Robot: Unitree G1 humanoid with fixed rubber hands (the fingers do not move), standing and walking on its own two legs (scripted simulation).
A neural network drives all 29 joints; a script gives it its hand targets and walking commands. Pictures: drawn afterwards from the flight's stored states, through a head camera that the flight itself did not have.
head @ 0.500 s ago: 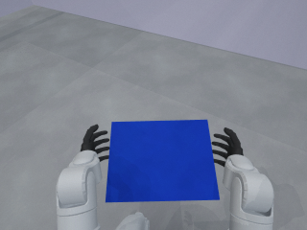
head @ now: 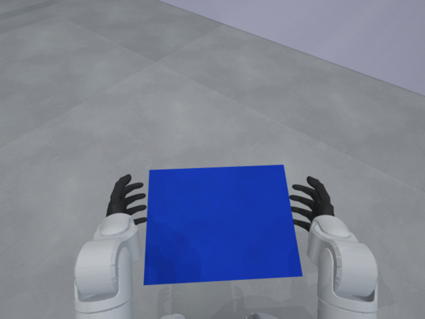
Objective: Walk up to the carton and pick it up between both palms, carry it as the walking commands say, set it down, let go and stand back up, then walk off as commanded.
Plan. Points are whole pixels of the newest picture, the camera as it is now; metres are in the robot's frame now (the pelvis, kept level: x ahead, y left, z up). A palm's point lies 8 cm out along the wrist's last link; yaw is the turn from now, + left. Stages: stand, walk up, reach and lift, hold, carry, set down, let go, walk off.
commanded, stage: carry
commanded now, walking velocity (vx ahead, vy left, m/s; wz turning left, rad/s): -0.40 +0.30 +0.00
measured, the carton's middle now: (218, 225) +0.29 +0.02 -0.01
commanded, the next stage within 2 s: none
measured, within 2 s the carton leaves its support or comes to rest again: neither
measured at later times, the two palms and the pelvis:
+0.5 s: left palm out of the picture +0.01 +0.33 +0.08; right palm out of the picture +0.01 +0.01 +0.09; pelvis -0.25 +0.17 -0.01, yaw +0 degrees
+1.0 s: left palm out of the picture -0.22 +0.44 +0.11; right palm out of the picture -0.24 +0.12 +0.10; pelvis -0.49 +0.30 +0.01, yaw -2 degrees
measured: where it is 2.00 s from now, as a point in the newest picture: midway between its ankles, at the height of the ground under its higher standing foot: outside the picture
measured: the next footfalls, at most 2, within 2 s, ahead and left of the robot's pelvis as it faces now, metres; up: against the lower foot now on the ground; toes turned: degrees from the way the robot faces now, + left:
right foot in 0.08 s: -0.04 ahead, -0.06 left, +0.00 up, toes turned -7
left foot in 0.46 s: -0.21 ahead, +0.32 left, +0.00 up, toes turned -1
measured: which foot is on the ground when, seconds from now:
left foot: down 0.00-0.08, up 0.10-0.44, down 0.46-0.76, up 0.78-1.00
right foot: up 0.00-0.06, down 0.08-0.46, up 0.48-0.72, down 0.74-1.00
